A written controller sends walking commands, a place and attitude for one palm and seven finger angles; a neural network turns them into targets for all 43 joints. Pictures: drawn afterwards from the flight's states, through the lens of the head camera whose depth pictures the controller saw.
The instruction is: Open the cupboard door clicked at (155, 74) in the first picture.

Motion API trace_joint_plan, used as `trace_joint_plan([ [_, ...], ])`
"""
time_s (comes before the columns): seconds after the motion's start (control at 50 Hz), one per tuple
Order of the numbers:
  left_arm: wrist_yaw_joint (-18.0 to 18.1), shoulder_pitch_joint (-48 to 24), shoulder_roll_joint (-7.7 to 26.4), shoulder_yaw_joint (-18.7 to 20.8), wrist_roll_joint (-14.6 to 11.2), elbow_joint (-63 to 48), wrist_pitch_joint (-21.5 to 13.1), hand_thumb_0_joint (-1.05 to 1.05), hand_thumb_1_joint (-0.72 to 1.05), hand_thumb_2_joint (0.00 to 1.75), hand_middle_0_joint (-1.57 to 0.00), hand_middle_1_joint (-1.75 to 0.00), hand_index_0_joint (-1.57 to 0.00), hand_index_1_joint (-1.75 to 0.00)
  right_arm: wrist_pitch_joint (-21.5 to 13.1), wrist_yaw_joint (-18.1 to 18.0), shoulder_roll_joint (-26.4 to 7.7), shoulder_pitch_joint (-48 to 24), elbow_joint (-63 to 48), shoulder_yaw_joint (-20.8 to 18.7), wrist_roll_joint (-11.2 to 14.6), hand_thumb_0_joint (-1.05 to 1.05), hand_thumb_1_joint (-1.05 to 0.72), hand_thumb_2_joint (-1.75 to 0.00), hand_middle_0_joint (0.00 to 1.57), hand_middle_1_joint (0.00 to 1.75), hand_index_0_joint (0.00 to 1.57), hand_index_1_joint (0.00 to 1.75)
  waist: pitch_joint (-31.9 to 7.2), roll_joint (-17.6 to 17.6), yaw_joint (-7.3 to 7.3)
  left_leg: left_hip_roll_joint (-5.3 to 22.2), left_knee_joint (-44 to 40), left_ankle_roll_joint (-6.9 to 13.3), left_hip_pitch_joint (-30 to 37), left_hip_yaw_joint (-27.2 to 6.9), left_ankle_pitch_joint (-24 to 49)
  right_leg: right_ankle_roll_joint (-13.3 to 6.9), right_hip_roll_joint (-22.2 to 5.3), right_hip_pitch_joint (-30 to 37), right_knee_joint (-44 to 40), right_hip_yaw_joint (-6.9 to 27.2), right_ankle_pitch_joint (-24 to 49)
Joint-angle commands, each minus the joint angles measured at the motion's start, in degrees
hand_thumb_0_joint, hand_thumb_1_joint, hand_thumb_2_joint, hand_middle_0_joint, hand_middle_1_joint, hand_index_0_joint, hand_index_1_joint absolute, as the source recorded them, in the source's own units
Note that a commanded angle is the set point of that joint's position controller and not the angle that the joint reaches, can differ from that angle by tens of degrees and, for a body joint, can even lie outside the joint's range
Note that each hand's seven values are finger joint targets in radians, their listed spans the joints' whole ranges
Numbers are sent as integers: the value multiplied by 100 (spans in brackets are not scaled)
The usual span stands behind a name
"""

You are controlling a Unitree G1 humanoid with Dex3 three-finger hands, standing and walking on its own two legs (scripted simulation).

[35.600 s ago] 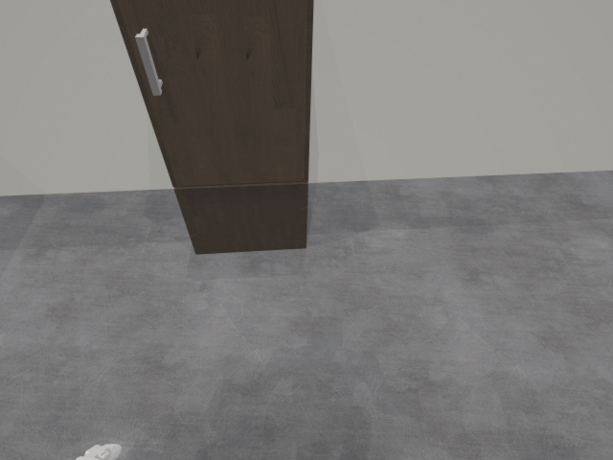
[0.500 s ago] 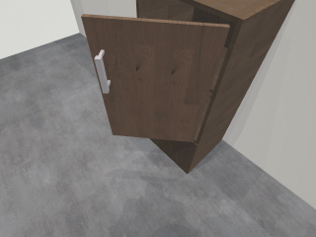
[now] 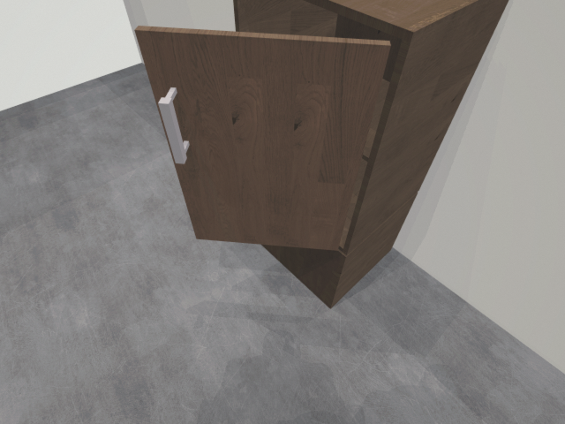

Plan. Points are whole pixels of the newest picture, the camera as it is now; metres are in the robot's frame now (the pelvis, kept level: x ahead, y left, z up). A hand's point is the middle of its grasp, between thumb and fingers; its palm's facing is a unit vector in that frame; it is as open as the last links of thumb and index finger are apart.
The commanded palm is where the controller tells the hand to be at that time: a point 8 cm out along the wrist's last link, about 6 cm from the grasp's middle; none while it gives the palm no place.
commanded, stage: come to a stop and stand still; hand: left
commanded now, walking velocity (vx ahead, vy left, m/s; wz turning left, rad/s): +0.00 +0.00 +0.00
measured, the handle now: (176, 126) +0.62 +0.25 +0.06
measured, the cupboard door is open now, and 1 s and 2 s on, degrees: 42 42 42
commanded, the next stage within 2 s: look again from close up in 0.52 s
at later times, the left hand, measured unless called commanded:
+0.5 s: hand out of the picture +0.00 +0.20 -0.16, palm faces -0.02 -0.97 -0.24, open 7.3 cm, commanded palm none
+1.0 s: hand out of the picture +0.01 +0.19 -0.16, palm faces -0.03 -0.98 -0.21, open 7.3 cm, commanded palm none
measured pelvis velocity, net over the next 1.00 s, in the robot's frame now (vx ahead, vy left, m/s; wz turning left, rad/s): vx -0.01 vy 0.00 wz -0.04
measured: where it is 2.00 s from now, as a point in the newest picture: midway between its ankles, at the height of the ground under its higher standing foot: outside the picture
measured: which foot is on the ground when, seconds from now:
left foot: down 0.00-1.00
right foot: down 0.00-1.00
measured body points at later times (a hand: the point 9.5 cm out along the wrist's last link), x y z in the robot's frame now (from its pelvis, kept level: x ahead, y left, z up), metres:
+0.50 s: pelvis -0.02 +0.02 +0.01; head -0.02 +0.00 +0.45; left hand +0.00 +0.25 -0.14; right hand -0.02 -0.20 -0.16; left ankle -0.01 +0.12 -0.73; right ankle -0.02 -0.10 -0.73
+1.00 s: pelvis -0.01 +0.00 +0.01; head +0.00 +0.00 +0.46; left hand +0.02 +0.24 -0.15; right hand +0.01 -0.24 -0.15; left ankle -0.01 +0.12 -0.73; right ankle -0.02 -0.10 -0.73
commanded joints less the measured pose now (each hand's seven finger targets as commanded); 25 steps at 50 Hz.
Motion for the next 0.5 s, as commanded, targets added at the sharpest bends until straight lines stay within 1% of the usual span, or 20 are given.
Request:
trace_joint_plan([
  [0.0, 17, 245, 565, 65, -54, -107, -29, 0, 90, 90, -20, -30, -20, -30, -251, -89, -566, 211, 8, -3, -22, 0, -90, -90, 20, 30, 20, 30, -336, 391, 120, 763, -868, 267, 318, -690, 1851, -3, -578, 266, -813, 628, 1400],
  [0.02, 12, 170, 607, 66, -50, -43, 6, 0, 90, 90, -20, -30, -20, -30, -255, -90, -514, 165, 72, 15, -17, 0, -90, -90, 20, 30, 20, 30, -206, 714, 122, 680, -967, 246, 164, -644, 1638, 3, -578, 377, -843, 587, 1249],
  [0.04, -4, 190, 622, 64, -57, 2, 24, 0, 90, 90, -20, -30, -20, -30, -240, -87, -508, 197, 87, 32, -9, 0, -90, -90, 20, 30, 20, 30, -157, 692, 132, 652, -1185, 197, 19, -632, 970, 6, -557, 452, -949, 575, 832],
  [0.06, -16, 168, 622, 59, -51, 49, 29, 0, 90, 90, -20, -30, -20, -30, -233, -83, -482, 215, 120, 39, -15, 0, -90, -90, 20, 30, 20, 30, -3, 527, 137, 584, -1253, 164, -114, -616, 599, -15, -548, 443, -1039, 628, 760],
  [0.08, -21, 222, 600, 50, -45, 93, 19, 0, 90, 90, -20, -30, -20, -30, -235, -84, -432, 288, 143, 40, -14, 0, -90, -90, 20, 30, 20, 30, 49, 276, 144, 544, -1272, 145, -77, -566, 493, -34, -570, 449, -1147, 624, 762],
  [0.12, -23, 203, 584, 26, -52, 136, -4, 0, 90, 90, -20, -30, -20, -30, -236, -81, -415, 429, 198, 51, -19, 0, -90, -90, 20, 30, 20, 30, 55, 115, 88, 466, -1261, 108, 27, -488, 488, -65, -624, 380, -1251, 711, 753],
  [0.14, 258, 840, 656, -36, 65, 235, -178, 0, 90, 90, -20, -30, -20, -30, -388, -31, -598, 77, -183, 52, 38, 0, -90, -90, 20, 30, 20, 30, -46, 385, 239, 460, 38, 5, 195, -111, 1505, 1, -940, 73, -909, 1041, 3391],
  [0.16, 218, 439, 942, -14, 1, -36, -238, 0, 90, 90, -20, -30, -20, -30, -351, 11, -273, 557, -305, 101, 20, 0, -90, -90, 20, 30, 20, 30, -495, 497, -153, 285, -205, 29, 158, -180, 370, -221, -1120, 255, -847, 1137, 2416],
  [0.18, 165, 265, 960, -2, 5, -153, -274, 0, 90, 90, -20, -30, -20, -30, -335, 54, -253, 635, -321, 134, -26, 0, -90, -90, 20, 30, 20, 30, -465, 369, -82, 253, -316, 13, 148, -130, 180, -277, -1002, 154, -834, 1040, 1646],
  [0.2, 127, 221, 893, -16, 9, -202, -245, 0, 90, 90, -20, -30, -20, -30, -354, 47, -325, 734, -386, 127, -28, 0, -90, -90, 20, 30, 20, 30, -406, 297, -128, 292, -421, 72, 151, -237, 320, -273, -849, -58, -795, 940, 874],
  [0.22, 106, 223, 791, -30, 10, -206, -223, 0, 90, 90, -20, -30, -20, -30, -384, 41, -367, 783, -405, 129, -27, 0, -90, -90, 20, 30, 20, 30, -278, 309, -125, 383, -548, 140, 88, -358, 687, -224, -688, -129, -698, 817, 776],
  [0.24, 87, 290, 723, -49, 8, -199, -194, 0, 90, 90, -20, -30, -20, -30, -396, 26, -415, 801, -434, 137, -22, 0, -90, -90, 20, 30, 20, 30, -219, 196, -83, 454, -664, 208, 7, -456, 704, -173, -570, -105, -652, 724, 590],
  [0.26, 74, 362, 648, -66, 10, -178, -167, 0, 90, 90, -20, -30, -20, -30, -404, 12, -466, 783, -475, 137, -14, 0, -90, -90, 20, 30, 20, 30, -86, 120, -44, 488, -766, 252, -86, -505, 608, -138, -512, -123, -653, 681, 455],
  [0.28, 56, 347, 654, -72, 21, -179, -152, 0, 90, 90, -20, -30, -20, -30, -419, 9, -465, 794, -483, 150, -26, 0, -90, -90, 20, 30, 20, 30, 37, 193, -19, 499, -872, 285, -213, -543, 594, -130, -474, -72, -627, 632, 430],
  [0.32, 40, 422, 612, -79, 6, -162, -130, 0, 90, 90, -20, -30, -20, -30, -413, 4, -512, 755, -492, 152, -23, 0, -90, -90, 20, 30, 20, 30, 146, -97, 10, 458, -1018, 292, -307, -562, 165, -106, -475, -125, -692, 678, 198],
  [0.34, 36, 436, 607, -92, 4, -152, -127, 0, 90, 90, -20, -30, -20, -30, -412, 6, -525, 760, -482, 146, -25, 0, -90, -90, 20, 30, 20, 30, 217, -142, 2, 438, -1077, 293, -280, -548, 44, -110, -485, -210, -732, 720, 144],
  [0.36, 32, 444, 622, -94, 5, -147, -119, 0, 90, 90, -20, -30, -20, -30, -412, 8, -558, 783, -451, 148, -27, 0, -90, -90, 20, 30, 20, 30, 234, -104, -13, 439, -1148, 291, -268, -558, -116, -108, -474, -252, -738, 734, 68],
  [0.38, 29, 433, 647, -96, 13, -150, -120, 0, 90, 90, -20, -30, -20, -30, -416, 11, -530, 773, -410, 147, -33, 0, -90, -90, 20, 30, 20, 30, 289, 27, 8, 436, -1205, 303, -298, -561, -130, -111, -477, -224, -744, 718, 119],
  [0.44, 23, 494, 665, -94, 5, -130, -124, 0, 90, 90, -20, -30, -20, -30, -420, 15, -575, 774, -353, 153, -30, 0, -90, -90, 20, 30, 20, 30, 250, -132, 20, 421, -1253, 293, -256, -520, -254, -99, -502, -240, -796, 765, 104],
  [0.48, 22, 495, 698, -98, 15, -137, -131, 0, 90, 90, -20, -30, -20, -30, -419, 21, -551, 778, -299, 155, -30, 0, -90, -90, 20, 30, 20, 30, 265, -162, 14, 407, -1249, 294, -211, -477, -203, -105, -525, -266, -869, 789, 74],
])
